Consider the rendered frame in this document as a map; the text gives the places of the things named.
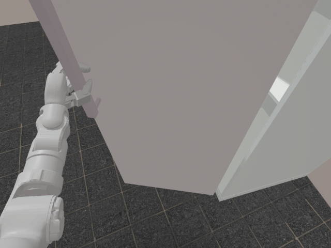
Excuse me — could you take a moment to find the left robot forearm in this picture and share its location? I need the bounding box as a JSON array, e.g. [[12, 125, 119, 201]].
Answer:
[[0, 104, 70, 235]]

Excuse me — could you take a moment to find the robot left hand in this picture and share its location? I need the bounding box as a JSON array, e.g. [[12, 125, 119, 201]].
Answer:
[[44, 61, 92, 109]]

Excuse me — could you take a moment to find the handle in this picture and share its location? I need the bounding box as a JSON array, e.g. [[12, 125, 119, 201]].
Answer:
[[29, 0, 101, 118]]

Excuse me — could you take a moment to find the fridge door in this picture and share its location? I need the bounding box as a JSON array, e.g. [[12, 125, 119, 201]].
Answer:
[[51, 0, 318, 195]]

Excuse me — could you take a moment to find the robot left upper arm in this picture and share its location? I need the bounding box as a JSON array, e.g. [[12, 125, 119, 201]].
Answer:
[[0, 195, 65, 248]]

